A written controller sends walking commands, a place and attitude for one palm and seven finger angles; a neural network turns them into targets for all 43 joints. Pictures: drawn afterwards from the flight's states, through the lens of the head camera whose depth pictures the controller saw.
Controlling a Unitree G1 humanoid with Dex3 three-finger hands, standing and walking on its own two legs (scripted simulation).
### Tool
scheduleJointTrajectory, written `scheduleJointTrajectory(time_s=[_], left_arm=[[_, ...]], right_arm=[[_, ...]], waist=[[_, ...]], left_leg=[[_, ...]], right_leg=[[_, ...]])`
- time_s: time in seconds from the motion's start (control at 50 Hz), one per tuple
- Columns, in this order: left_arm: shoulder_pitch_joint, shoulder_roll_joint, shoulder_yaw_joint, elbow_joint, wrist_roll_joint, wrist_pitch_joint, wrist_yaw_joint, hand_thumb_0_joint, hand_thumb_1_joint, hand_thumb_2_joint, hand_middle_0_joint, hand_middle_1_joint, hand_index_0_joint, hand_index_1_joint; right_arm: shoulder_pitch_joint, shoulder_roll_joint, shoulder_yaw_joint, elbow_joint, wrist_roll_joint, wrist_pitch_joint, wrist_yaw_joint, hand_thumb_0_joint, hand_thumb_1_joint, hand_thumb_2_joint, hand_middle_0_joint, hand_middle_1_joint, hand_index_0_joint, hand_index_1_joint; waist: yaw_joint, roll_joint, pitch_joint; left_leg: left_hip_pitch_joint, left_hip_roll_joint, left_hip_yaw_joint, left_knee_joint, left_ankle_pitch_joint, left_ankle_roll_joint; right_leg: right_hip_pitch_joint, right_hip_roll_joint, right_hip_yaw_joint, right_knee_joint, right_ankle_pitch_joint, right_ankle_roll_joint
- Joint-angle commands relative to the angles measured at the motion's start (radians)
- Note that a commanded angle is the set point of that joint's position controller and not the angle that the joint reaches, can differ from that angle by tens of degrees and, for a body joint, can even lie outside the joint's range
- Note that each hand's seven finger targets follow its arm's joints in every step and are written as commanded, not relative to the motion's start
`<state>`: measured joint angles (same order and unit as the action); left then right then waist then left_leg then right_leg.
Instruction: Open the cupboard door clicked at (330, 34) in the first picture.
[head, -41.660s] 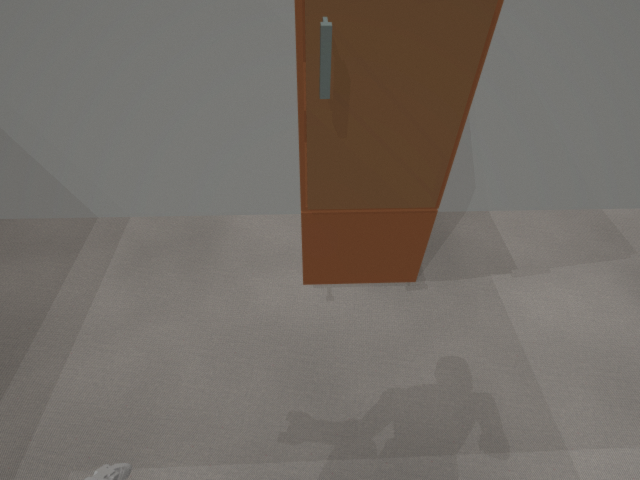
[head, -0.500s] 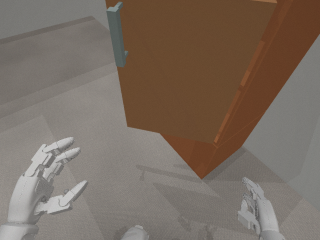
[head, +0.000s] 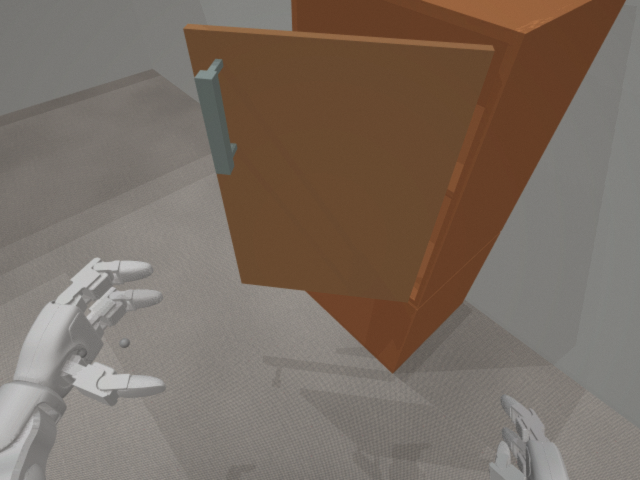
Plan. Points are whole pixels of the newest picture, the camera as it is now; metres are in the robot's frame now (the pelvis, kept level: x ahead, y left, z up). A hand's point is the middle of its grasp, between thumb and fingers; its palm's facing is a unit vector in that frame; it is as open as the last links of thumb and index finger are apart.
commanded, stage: raise the hand with hooked fingers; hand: left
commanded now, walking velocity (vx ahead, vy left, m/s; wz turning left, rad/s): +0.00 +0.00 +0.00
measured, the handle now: (221, 119) +0.57 +0.19 +0.16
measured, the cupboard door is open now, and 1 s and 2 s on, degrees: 40 40 40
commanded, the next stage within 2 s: move the hooked fingers beside the handle in 0.98 s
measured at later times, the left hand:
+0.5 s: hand (62, 238) +0.29 +0.28 +0.19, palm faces +0.03 -1.00 -0.09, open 13.9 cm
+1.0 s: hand (105, 238) +0.31 +0.25 +0.18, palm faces -0.01 -1.00 -0.08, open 14.0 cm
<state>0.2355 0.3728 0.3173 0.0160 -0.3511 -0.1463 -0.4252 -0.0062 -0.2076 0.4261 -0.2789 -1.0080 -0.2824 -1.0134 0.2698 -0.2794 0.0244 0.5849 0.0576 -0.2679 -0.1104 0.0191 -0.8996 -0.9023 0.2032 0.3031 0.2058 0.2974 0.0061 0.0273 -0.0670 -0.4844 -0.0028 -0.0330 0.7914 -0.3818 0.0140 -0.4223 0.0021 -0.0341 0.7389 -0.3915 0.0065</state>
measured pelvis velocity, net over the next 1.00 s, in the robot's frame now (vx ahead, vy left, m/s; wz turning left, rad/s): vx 0.02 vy -0.02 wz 0.00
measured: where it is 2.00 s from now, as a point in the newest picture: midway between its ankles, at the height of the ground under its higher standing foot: outside the picture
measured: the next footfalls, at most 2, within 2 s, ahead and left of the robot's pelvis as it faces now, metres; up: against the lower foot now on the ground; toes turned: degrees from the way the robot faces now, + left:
none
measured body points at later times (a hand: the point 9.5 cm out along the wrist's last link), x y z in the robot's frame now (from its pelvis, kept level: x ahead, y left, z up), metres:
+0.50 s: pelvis +0.01 -0.01 +0.02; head +0.00 -0.01 +0.47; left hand +0.29 +0.33 +0.20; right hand +0.18 -0.23 -0.05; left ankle +0.01 +0.11 -0.71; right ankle -0.01 -0.13 -0.71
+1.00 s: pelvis +0.02 -0.02 +0.02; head +0.01 -0.04 +0.47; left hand +0.30 +0.30 +0.18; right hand +0.19 -0.26 -0.05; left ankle +0.01 +0.11 -0.71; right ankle -0.01 -0.13 -0.71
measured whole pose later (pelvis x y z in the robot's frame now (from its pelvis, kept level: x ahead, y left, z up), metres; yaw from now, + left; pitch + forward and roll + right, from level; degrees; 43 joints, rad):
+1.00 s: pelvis +0.02 -0.02 +0.02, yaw +0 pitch +1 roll +0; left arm -0.14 0.47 0.45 0.26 -0.34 0.06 -0.51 -0.02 -0.50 0.30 -0.30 -1.20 -0.30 -1.20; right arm 0.24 -0.28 0.06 0.59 0.07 -0.22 -0.12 0.02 -0.90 -0.90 0.20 0.30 0.21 0.30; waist 0.03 0.05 -0.04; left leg -0.28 0.01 -0.03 0.56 -0.30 -0.01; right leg -0.24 0.01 -0.03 0.54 -0.32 -0.02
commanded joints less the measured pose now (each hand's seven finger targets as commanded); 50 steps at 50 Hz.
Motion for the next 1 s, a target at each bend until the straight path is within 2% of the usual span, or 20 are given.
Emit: scheduleJointTrajectory(time_s=[0.0, 0.08, 0.12, 0.16, 0.22, 0.24, 0.28, 0.32, 0.38, 0.42, 0.46, 0.5, 0.56, 0.62, 0.64, 0.72, 0.8, 0.84, 0.88, 0.98], left_arm=[[-0.266, 0.252, 0.2, -0.239, -0.062, -0.088, 0.036, 0.0, -0.43, 0.33, -0.295, -1.155, -0.295, -1.155], [-0.306, 0.223, 0.138, -0.083, -0.043, 0.02, -0.009, 0.0, -0.5, 0.3, -0.3, -1.2, -0.3, -1.2], [-0.331, 0.215, 0.106, -0.012, -0.029, 0.086, -0.035, 0.0, -0.5, 0.3, -0.3, -1.2, -0.3, -1.2], [-0.404, 0.247, 0.108, -0.026, -0.019, 0.125, -0.05, 0.0, -0.5, 0.3, -0.3, -1.2, -0.3, -1.2], [-0.528, 0.339, 0.177, -0.102, -0.019, 0.118, -0.044, 0.0, -0.5, 0.3, -0.3, -1.2, -0.3, -1.2], [-0.568, 0.367, 0.21, -0.136, -0.023, 0.103, -0.041, 0.0, -0.5, 0.3, -0.3, -1.2, -0.3, -1.2], [-0.596, 0.39, 0.244, -0.159, -0.027, 0.067, -0.035, 0.0, -0.5, 0.3, -0.3, -1.2, -0.3, -1.2], [-0.606, 0.421, 0.274, -0.127, -0.032, 0.054, -0.034, 0.0, -0.5, 0.3, -0.3, -1.2, -0.3, -1.2], [-0.62, 0.378, 0.238, 0.02, -0.029, 0.091, -0.058, 0.0, -0.5, 0.3, -0.3, -1.2, -0.3, -1.2], [-0.632, 0.364, 0.206, 0.117, -0.024, 0.141, -0.081, 0.0, -0.5, 0.3, -0.3, -1.2, -0.3, -1.2], [-0.683, 0.375, 0.178, 0.143, -0.01, 0.188, -0.101, 0.0, -0.5, 0.3, -0.3, -1.2, -0.3, -1.2], [-0.652, 0.354, 0.16, 0.156, -0.008, 0.213, -0.116, 0.0, -0.5, 0.3, -0.3, -1.2, -0.3, -1.2], [-0.622, 0.385, 0.203, 0.092, -0.025, 0.194, -0.126, 0.0, -0.5, 0.3, -0.3, -1.2, -0.3, -1.2], [-0.643, 0.457, 0.287, -0.014, -0.043, 0.126, -0.105, 0.0, -0.5, 0.3, -0.3, -1.2, -0.3, -1.2], [-0.657, 0.457, 0.295, -0.041, -0.043, 0.107, -0.097, 0.0, -0.5, 0.3, -0.3, -1.2, -0.3, -1.2], [-0.64, 0.451, 0.306, 0.023, -0.031, 0.098, -0.066, 0.0, -0.5, 0.3, -0.3, -1.2, -0.3, -1.2], [-0.663, 0.37, 0.215, 0.071, -0.008, 0.149, -0.07, 0.0, -0.5, 0.3, -0.3, -1.2, -0.3, -1.2], [-0.673, 0.371, 0.204, 0.06, -0.01, 0.163, -0.079, 0.0, -0.5, 0.3, -0.3, -1.2, -0.3, -1.2], [-0.67, 0.377, 0.204, 0.036, -0.008, 0.162, -0.084, 0.0, -0.5, 0.3, -0.3, -1.2, -0.3, -1.2], [-0.642, 0.419, 0.274, 0.041, -0.031, 0.121, -0.087, 0.0, -0.5, 0.3, -0.3, -1.2, -0.3, -1.2]], right_arm=[[-0.093, -0.102, -0.029, -0.153, 0.005, -0.066, -0.01, 0.0, -0.9, -0.9, 0.2, 0.3, 0.2, 0.3], [-0.093, -0.113, -0.021, -0.147, 0.017, -0.053, -0.01, 0.0, -0.9, -0.9, 0.2, 0.3, 0.2, 0.3], [-0.091, -0.12, -0.017, -0.154, 0.023, -0.045, -0.013, 0.0, -0.9, -0.9, 0.2, 0.3, 0.2, 0.3], [-0.097, -0.123, -0.015, -0.165, 0.026, -0.039, -0.016, 0.0, -0.9, -0.9, 0.2, 0.3, 0.2, 0.3], [-0.113, -0.119, -0.006, -0.171, 0.018, -0.036, -0.02, 0.0, -0.9, -0.9, 0.2, 0.3, 0.2, 0.3], [-0.118, -0.113, -0.004, -0.175, 0.014, -0.038, -0.021, 0.0, -0.9, -0.9, 0.2, 0.3, 0.2, 0.3], [-0.117, -0.106, -0.001, -0.168, 0.01, -0.042, -0.023, 0.0, -0.9, -0.9, 0.2, 0.3, 0.2, 0.3], [-0.113, -0.106, 0.005, -0.152, 0.006, -0.041, -0.023, 0.0, -0.9, -0.9, 0.2, 0.3, 0.2, 0.3], [-0.109, -0.108, 0.004, -0.129, 0.016, -0.033, -0.027, 0.0, -0.9, -0.9, 0.2, 0.3, 0.2, 0.3], [-0.1, -0.117, 0.003, -0.122, 0.024, -0.025, -0.028, 0.0, -0.9, -0.9, 0.2, 0.3, 0.2, 0.3], [-0.105, -0.126, 0.001, -0.129, 0.031, -0.017, -0.029, 0.0, -0.9, -0.9, 0.2, 0.3, 0.2, 0.3], [-0.102, -0.128, -0.005, -0.144, 0.031, -0.013, -0.024, 0.0, -0.9, -0.9, 0.2, 0.3, 0.2, 0.3], [-0.107, -0.127, -0.011, -0.161, 0.028, -0.01, -0.009, 0.0, -0.9, -0.9, 0.2, 0.3, 0.2, 0.3], [-0.12, -0.12, -0.011, -0.165, 0.016, -0.016, -0.002, 0.0, -0.9, -0.9, 0.2, 0.3, 0.2, 0.3], [-0.121, -0.116, -0.01, -0.167, 0.014, -0.019, -0.001, 0.0, -0.9, -0.9, 0.2, 0.3, 0.2, 0.3], [-0.104, -0.115, -0.014, -0.144, 0.013, -0.015, -0.006, 0.0, -0.9, -0.9, 0.2, 0.3, 0.2, 0.3], [-0.107, -0.116, -0.015, -0.144, 0.025, -0.007, -0.017, 0.0, -0.9, -0.9, 0.2, 0.3, 0.2, 0.3], [-0.11, -0.118, -0.017, -0.15, 0.025, -0.006, -0.017, 0.0, -0.9, -0.9, 0.2, 0.3, 0.2, 0.3], [-0.11, -0.119, -0.018, -0.156, 0.025, -0.003, -0.02, 0.0, -0.9, -0.9, 0.2, 0.3, 0.2, 0.3], [-0.116, -0.114, -0.015, -0.15, 0.018, -0.005, -0.017, 0.0, -0.9, -0.9, 0.2, 0.3, 0.2, 0.3]], waist=[[0.023, 0.106, -0.157], [0.015, 0.106, -0.069], [0.014, 0.068, -0.023], [0.01, 0.05, -0.046], [0.019, 0.049, -0.101], [0.023, 0.061, -0.154], [0.025, 0.083, -0.201], [0.032, 0.099, -0.188], [0.016, 0.098, -0.108], [0.017, 0.053, -0.06], [0.012, 0.088, -0.063], [0.014, 0.039, -0.104], [0.029, -0.004, -0.189], [0.045, 0.009, -0.228], [0.046, 0.044, -0.24], [0.043, 0.052, -0.156], [0.02, 0.108, -0.121], [0.017, 0.061, -0.14], [0.018, 0.058, -0.177], [0.032, 0.004, -0.201]], left_leg=[[0.199, 0.008, -0.024, -0.184, 0.219, 0.005], [0.189, 0.008, -0.023, -0.218, 0.187, 0.003], [0.177, 0.009, -0.028, -0.241, 0.155, 0.006], [0.193, 0.008, -0.032, -0.252, 0.144, 0.012], [0.242, 0.005, -0.035, -0.258, 0.176, 0.013], [0.276, 0.003, -0.038, -0.261, 0.208, 0.013], [0.323, 0.003, -0.033, -0.26, 0.259, 0.01], [0.328, 0.002, -0.027, -0.263, 0.281, 0.008], [0.301, 0.001, -0.02, -0.282, 0.258, 0.008], [0.275, 0.0, -0.021, -0.293, 0.233, 0.009], [0.279, -0.004, -0.018, -0.297, 0.236, 0.012], [0.29, -0.007, -0.017, -0.287, 0.264, 0.017], [0.312, -0.011, -0.007, -0.265, 0.336, 0.022], [0.331, -0.013, 0.001, -0.258, 0.375, 0.021], [0.343, -0.012, 0.004, -0.263, 0.395, 0.021], [0.318, -0.009, 0.019, -0.272, 0.366, 0.021], [0.319, -0.01, 0.023, -0.281, 0.335, 0.02], [0.326, -0.009, 0.02, -0.275, 0.344, 0.024], [0.341, -0.011, 0.02, -0.269, 0.354, 0.026], [0.336, -0.013, 0.023, -0.265, 0.379, 0.026]], right_leg=[[0.051, 0.027, -0.04, -0.129, 0.18, -0.03], [0.04, 0.025, -0.038, -0.166, 0.18, -0.027], [0.047, 0.025, -0.034, -0.192, 0.155, -0.027], [0.05, 0.024, -0.032, -0.202, 0.145, -0.022], [0.096, 0.027, -0.027, -0.216, 0.158, -0.029], [0.116, 0.028, -0.027, -0.216, 0.183, -0.031], [0.139, 0.03, -0.028, -0.217, 0.228, -0.032], [0.159, 0.031, -0.024, -0.231, 0.253, -0.035], [0.131, 0.026, -0.027, -0.249, 0.254, -0.032], [0.129, 0.024, -0.023, -0.27, 0.238, -0.032], [0.119, 0.017, -0.019, -0.273, 0.243, -0.029], [0.133, 0.015, -0.019, -0.268, 0.271, -0.026], [0.181, 0.017, -0.011, -0.252, 0.359, -0.024], [0.226, 0.017, -0.003, -0.246, 0.402, -0.026], [0.228, 0.02, -0.004, -0.241, 0.423, -0.027], [0.2, 0.017, -0.006, -0.256, 0.404, -0.024], [0.163, 0.011, -0.005, -0.264, 0.373, -0.021], [0.176, 0.011, 0.001, -0.265, 0.396, -0.017], [0.186, 0.012, 0.0, -0.26, 0.408, -0.015], [0.22, 0.012, 0.002, -0.251, 0.465, -0.012]])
